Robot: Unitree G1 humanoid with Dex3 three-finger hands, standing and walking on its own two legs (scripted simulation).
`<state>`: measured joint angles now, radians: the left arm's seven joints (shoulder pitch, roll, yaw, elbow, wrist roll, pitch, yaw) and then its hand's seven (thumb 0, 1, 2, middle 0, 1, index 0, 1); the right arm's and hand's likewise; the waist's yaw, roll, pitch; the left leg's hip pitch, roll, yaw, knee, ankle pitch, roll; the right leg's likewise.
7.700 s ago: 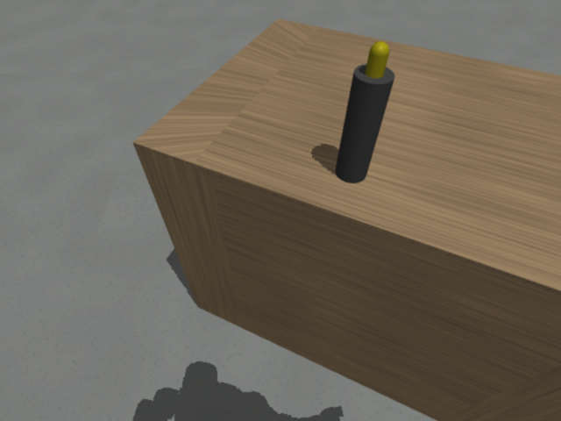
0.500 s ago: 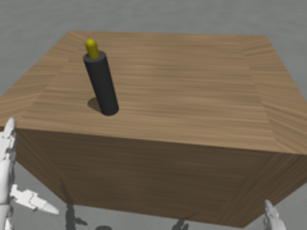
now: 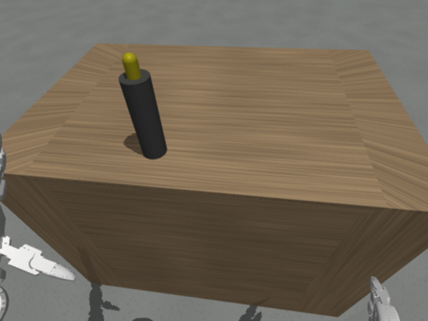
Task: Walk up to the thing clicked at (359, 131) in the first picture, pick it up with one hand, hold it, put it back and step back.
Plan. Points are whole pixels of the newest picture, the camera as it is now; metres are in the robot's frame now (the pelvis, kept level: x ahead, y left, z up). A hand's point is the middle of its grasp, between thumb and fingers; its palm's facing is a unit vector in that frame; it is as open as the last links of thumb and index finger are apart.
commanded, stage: rise first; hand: left
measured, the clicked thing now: (143, 109) +0.48 +0.20 +0.15
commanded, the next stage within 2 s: go down in 0.24 s
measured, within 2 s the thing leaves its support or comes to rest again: neither
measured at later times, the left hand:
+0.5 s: hand (29, 209) +0.20 +0.27 +0.19, palm faces +0.43 -0.78 -0.45, open 17.6 cm
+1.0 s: hand (21, 150) +0.29 +0.33 +0.20, palm faces +0.31 -0.91 -0.28, open 17.5 cm
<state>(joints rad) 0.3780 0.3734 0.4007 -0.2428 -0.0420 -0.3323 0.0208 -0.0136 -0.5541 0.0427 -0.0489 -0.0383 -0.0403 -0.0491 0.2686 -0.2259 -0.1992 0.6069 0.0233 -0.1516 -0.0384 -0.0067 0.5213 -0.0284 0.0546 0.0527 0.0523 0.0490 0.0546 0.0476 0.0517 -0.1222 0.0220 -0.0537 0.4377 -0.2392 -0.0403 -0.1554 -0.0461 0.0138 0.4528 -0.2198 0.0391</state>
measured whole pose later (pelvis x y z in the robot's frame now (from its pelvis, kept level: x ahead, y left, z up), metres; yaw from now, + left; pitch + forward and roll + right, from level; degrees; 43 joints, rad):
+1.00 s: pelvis +0.00 +0.01 -0.01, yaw +0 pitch -1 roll +0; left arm -0.14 0.56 0.57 0.22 -0.21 -0.14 -0.30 -0.01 -0.56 0.07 -0.07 -0.04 -0.06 -0.06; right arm 0.27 -0.21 -0.08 0.58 0.04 -0.13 -0.09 -0.01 0.51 -0.05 0.05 0.05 0.05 0.05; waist 0.00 0.02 -0.02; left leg -0.26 0.01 -0.05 0.55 -0.29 -0.03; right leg -0.27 -0.05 0.02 0.53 -0.25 0.05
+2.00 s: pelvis +0.01 +0.01 -0.01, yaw +0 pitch +5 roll -1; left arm -0.57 0.79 0.62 0.84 -0.18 0.02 -0.58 -0.02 -0.61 0.07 -0.05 -0.03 -0.04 -0.04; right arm 0.25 -0.23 0.02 0.64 0.00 -0.26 -0.17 -0.01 0.54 -0.05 0.05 0.05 0.05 0.05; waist -0.03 0.01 -0.10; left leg -0.37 0.02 -0.06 0.58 -0.30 -0.03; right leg -0.38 -0.04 0.01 0.54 -0.25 0.05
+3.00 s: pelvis +0.02 +0.02 -0.01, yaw +0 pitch +9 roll -1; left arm -0.74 0.95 0.60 1.05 -0.15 0.10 -0.65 -0.02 -0.61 0.05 -0.06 -0.05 -0.06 -0.06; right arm 0.24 -0.24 0.03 0.64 0.01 -0.25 -0.21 -0.01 0.52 -0.05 0.05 0.05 0.05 0.05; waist -0.06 0.00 -0.12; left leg -0.45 0.02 -0.06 0.62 -0.32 -0.02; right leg -0.44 -0.04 0.01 0.55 -0.26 0.06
